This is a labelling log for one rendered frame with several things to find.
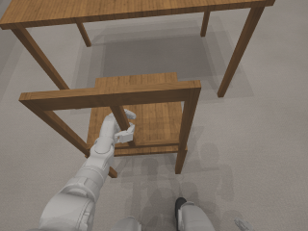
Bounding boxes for left robot thigh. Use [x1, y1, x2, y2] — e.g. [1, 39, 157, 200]
[110, 218, 141, 231]

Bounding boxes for robot right hand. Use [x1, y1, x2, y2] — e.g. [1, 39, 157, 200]
[234, 217, 254, 231]

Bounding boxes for left robot upper arm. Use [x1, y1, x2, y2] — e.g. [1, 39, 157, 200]
[25, 192, 96, 231]

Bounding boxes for chair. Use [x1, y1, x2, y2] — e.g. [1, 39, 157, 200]
[18, 72, 202, 178]

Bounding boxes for robot left hand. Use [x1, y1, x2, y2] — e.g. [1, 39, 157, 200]
[99, 109, 137, 144]

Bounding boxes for robot right foot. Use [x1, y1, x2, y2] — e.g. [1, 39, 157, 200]
[175, 197, 187, 231]

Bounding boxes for table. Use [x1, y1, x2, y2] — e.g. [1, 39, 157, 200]
[0, 0, 275, 110]

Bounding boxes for robot left forearm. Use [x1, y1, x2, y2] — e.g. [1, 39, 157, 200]
[38, 136, 116, 228]

